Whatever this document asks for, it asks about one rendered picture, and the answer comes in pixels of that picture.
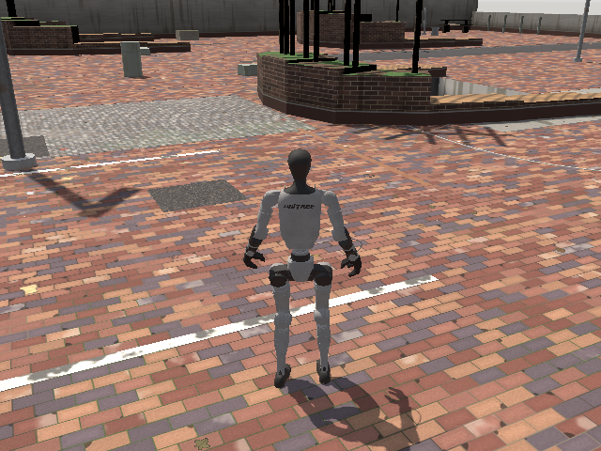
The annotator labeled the right robot upper arm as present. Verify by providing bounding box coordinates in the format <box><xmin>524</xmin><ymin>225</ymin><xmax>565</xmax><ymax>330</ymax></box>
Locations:
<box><xmin>319</xmin><ymin>190</ymin><xmax>347</xmax><ymax>242</ymax></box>

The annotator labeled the robot right hand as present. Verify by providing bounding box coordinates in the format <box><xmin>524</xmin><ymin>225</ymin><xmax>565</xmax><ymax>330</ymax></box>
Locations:
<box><xmin>341</xmin><ymin>256</ymin><xmax>362</xmax><ymax>277</ymax></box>

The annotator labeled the robot left hand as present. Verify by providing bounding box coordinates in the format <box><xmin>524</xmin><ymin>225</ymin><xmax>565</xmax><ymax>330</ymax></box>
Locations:
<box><xmin>243</xmin><ymin>252</ymin><xmax>265</xmax><ymax>269</ymax></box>

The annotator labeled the robot right thigh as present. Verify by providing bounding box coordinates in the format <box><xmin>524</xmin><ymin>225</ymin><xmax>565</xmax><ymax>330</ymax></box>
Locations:
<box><xmin>314</xmin><ymin>261</ymin><xmax>332</xmax><ymax>326</ymax></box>

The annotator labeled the robot left forearm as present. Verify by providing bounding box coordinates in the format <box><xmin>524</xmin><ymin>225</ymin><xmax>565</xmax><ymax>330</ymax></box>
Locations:
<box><xmin>245</xmin><ymin>225</ymin><xmax>263</xmax><ymax>257</ymax></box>

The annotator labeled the robot right forearm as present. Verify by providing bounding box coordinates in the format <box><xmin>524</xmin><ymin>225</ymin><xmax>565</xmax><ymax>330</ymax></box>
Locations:
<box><xmin>338</xmin><ymin>227</ymin><xmax>359</xmax><ymax>261</ymax></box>

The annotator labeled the left robot upper arm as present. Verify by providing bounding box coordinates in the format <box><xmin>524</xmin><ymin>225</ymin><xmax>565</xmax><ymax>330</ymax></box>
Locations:
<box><xmin>253</xmin><ymin>190</ymin><xmax>280</xmax><ymax>240</ymax></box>

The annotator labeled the humanoid robot head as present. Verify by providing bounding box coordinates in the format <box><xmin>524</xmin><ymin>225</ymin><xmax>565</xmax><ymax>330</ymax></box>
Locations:
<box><xmin>284</xmin><ymin>148</ymin><xmax>316</xmax><ymax>194</ymax></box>

